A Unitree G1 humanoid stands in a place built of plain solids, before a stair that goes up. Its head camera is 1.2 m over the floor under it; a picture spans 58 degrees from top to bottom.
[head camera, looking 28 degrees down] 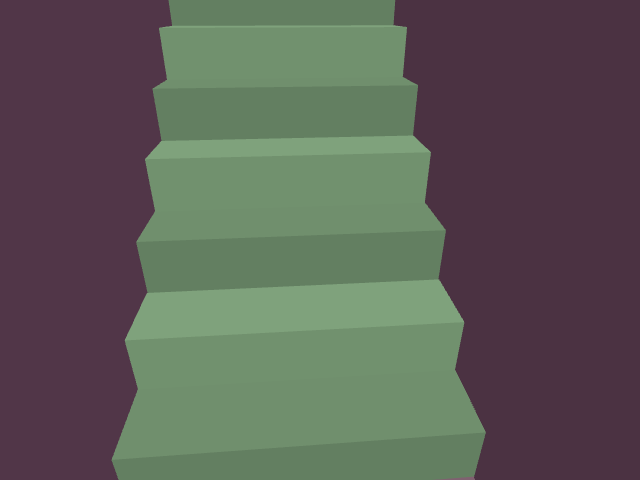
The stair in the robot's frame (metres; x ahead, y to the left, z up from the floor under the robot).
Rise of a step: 0.19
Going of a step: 0.23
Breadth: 0.98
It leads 5 degrees to the left of straight ahead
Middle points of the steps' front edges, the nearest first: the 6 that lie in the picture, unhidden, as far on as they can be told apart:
0.75 0.04 0.19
0.98 0.06 0.38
1.21 0.08 0.57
1.45 0.10 0.76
1.68 0.12 0.95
1.91 0.14 1.14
